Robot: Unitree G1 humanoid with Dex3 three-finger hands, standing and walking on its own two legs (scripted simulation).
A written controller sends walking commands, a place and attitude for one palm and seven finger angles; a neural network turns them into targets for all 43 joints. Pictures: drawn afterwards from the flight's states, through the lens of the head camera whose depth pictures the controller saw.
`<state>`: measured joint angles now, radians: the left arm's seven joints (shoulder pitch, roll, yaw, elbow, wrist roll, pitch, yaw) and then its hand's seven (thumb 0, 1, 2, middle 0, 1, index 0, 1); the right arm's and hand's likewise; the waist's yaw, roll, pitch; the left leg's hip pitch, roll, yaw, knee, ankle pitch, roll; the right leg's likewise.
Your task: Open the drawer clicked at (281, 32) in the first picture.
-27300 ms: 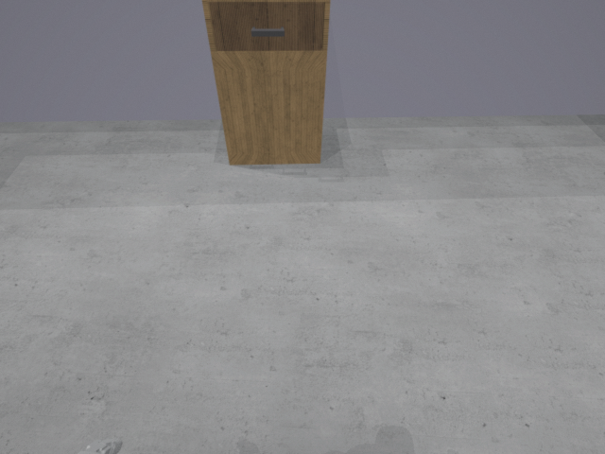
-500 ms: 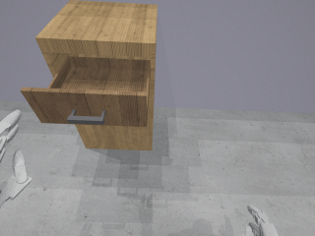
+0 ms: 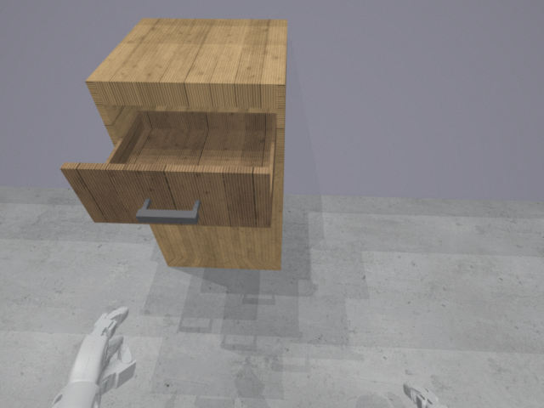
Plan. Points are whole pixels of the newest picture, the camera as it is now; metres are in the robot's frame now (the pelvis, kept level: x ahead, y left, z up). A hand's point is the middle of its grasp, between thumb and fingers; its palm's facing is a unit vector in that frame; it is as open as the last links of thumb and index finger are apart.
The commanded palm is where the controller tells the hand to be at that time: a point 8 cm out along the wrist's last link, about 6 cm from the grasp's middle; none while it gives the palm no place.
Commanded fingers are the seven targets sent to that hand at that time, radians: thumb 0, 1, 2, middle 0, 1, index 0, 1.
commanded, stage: let the arm hang, fingers relaxed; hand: left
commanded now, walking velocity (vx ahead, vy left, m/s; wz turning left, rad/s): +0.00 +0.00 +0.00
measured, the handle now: (170, 209) +0.53 +0.25 -0.07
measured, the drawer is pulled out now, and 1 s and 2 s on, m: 0.25 0.25 0.25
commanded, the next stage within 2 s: look to check the result in 0.94 s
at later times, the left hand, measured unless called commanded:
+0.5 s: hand out of the picture -0.03 +0.18 -0.16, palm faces +0.00 -0.97 -0.23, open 7.3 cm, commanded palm none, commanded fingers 0.00 0.90 0.90 -0.20 -0.30 -0.20 -0.30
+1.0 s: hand out of the picture +0.00 +0.15 -0.16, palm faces +0.00 -0.98 -0.19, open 7.3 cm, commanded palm none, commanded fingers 0.00 0.90 0.90 -0.20 -0.30 -0.20 -0.30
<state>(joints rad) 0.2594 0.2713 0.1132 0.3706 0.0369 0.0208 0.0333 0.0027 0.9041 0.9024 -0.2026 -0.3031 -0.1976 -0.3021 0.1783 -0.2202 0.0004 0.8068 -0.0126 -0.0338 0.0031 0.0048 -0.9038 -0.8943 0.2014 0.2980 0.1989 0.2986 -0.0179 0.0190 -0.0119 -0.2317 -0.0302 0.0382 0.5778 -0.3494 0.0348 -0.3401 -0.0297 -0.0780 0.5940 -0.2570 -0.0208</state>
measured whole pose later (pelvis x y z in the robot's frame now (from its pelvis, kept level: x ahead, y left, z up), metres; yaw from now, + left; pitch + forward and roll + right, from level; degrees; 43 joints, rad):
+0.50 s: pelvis +0.00 +0.00 +0.01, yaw -2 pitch -2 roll +0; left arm 0.32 0.16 0.01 1.15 0.01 0.02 0.03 0.00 0.92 0.90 -0.20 -0.30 -0.20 -0.30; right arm 0.36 -0.12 0.02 1.12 0.00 0.01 -0.04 0.00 -0.91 -0.89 0.20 0.30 0.20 0.30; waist 0.00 0.03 0.08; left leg -0.10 -0.01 0.06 0.40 -0.26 0.03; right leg -0.20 0.00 -0.06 0.39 -0.15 -0.02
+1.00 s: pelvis +0.00 -0.01 +0.01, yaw -2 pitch -2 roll +0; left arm 0.28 0.12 0.02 1.14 0.01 0.00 0.03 0.01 0.92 0.90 -0.20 -0.30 -0.20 -0.30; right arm 0.35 -0.11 0.00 1.12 -0.01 0.00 -0.04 0.00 -0.91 -0.89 0.20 0.30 0.19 0.30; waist -0.01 0.02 0.06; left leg -0.10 0.00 0.06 0.39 -0.27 0.01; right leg -0.21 0.01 -0.06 0.40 -0.16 -0.04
